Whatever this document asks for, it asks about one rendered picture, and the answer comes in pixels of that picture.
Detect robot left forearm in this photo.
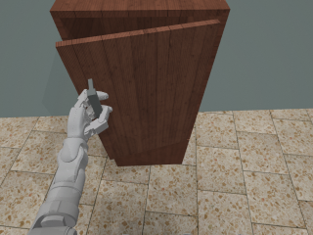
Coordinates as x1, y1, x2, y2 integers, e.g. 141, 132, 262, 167
26, 137, 89, 235

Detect handle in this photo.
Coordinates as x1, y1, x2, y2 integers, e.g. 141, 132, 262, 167
86, 78, 103, 118

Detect robot left hand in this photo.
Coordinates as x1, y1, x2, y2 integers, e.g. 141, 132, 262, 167
67, 89, 112, 143

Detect cupboard door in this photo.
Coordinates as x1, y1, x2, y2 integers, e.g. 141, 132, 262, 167
55, 19, 221, 160

